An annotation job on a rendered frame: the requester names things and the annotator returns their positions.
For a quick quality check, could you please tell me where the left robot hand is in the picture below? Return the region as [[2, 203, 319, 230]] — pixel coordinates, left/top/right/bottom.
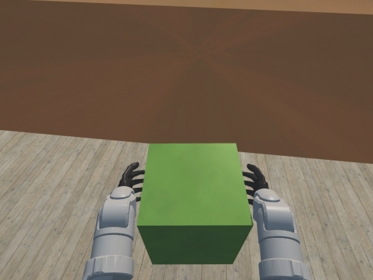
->
[[118, 162, 145, 202]]

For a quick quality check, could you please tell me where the right robot hand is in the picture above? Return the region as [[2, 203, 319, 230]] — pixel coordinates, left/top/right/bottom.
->
[[242, 164, 269, 205]]

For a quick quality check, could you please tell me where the carton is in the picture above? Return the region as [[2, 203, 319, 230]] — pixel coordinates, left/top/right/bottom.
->
[[137, 143, 253, 264]]

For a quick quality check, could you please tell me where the robot right forearm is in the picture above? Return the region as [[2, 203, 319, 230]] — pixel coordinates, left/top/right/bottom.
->
[[253, 188, 312, 280]]

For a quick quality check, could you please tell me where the robot left forearm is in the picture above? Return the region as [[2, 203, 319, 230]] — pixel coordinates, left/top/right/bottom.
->
[[82, 186, 136, 280]]

